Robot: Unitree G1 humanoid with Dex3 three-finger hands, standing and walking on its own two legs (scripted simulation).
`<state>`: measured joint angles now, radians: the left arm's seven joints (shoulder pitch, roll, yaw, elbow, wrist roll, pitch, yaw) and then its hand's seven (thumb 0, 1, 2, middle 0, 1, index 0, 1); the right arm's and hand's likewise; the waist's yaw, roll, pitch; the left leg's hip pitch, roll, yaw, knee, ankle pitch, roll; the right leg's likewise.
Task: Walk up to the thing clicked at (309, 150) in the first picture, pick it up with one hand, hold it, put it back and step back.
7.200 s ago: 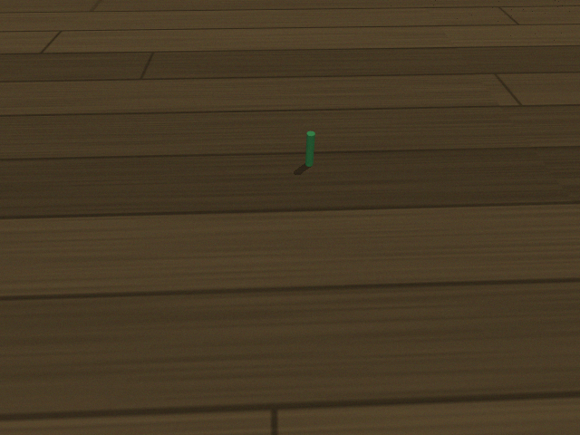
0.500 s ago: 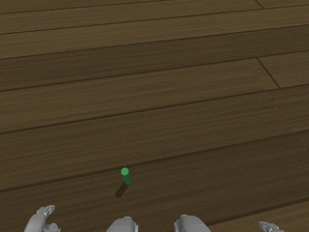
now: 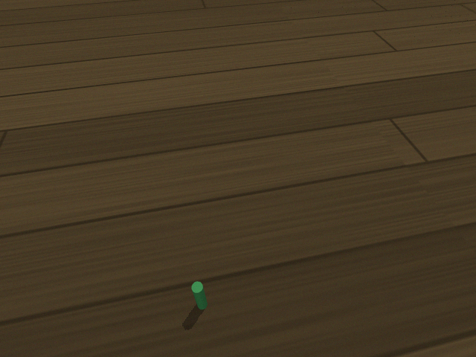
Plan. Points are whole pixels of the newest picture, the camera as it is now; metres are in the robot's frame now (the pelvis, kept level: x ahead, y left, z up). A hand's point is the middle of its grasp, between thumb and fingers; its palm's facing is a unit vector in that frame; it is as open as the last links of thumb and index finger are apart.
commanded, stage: walk up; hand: left
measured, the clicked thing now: (199, 296) +0.44 +0.16 -0.68
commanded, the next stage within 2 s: stand in 1.58 s
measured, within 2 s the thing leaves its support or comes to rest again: neither
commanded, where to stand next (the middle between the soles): +0.08 +0.00 m, yaw +0 degrees
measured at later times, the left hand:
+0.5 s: hand out of the picture +0.10 +0.25 -0.14, palm faces -0.05 -0.91 -0.42, open 7.4 cm
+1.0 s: hand (115, 349) +0.17 +0.25 -0.16, palm faces +0.01 -0.94 -0.33, open 7.4 cm
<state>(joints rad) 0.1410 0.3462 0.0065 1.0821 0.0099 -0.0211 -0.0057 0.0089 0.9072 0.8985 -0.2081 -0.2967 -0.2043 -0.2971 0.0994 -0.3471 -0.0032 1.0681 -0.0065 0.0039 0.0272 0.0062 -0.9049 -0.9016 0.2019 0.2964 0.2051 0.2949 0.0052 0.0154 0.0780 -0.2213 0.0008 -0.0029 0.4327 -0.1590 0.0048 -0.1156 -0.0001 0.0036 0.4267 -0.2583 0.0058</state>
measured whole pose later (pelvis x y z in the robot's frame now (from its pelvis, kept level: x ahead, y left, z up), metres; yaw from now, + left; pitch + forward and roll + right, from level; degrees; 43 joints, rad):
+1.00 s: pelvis +0.06 +0.00 +0.00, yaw +1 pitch -3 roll +0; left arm 0.04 0.35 0.02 1.07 0.00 0.01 0.00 0.01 0.91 0.90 -0.21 -0.30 -0.20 -0.30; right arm 0.01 -0.35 0.00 1.06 0.01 0.00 0.00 0.00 -0.90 -0.90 0.20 0.30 0.21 0.29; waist 0.00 -0.02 0.10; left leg -0.21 0.03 -0.03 0.48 -0.22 -0.03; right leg -0.13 -0.03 -0.04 0.46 -0.28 0.01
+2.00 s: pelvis +0.06 +0.00 +0.01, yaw +0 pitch -2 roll +0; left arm 0.11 0.35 0.01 1.11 0.01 -0.01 -0.01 0.01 0.91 0.90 -0.21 -0.30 -0.20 -0.30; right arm 0.10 -0.36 0.01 1.12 -0.01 -0.01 0.01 0.00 -0.91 -0.90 0.20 0.30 0.20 0.29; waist -0.01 0.00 0.05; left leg -0.15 0.03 -0.03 0.34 -0.15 -0.03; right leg -0.07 -0.03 -0.04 0.33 -0.22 0.02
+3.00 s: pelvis +0.06 -0.01 +0.01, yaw +0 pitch -2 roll +0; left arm 0.13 0.36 0.00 1.11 0.01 -0.01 -0.01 0.01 0.91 0.90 -0.21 -0.30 -0.20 -0.30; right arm 0.11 -0.36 0.01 1.13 -0.01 -0.01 0.00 0.00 -0.91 -0.90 0.20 0.30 0.20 0.29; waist 0.00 0.00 0.06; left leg -0.13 0.03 -0.01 0.33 -0.15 -0.03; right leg -0.07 -0.02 -0.03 0.33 -0.22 0.01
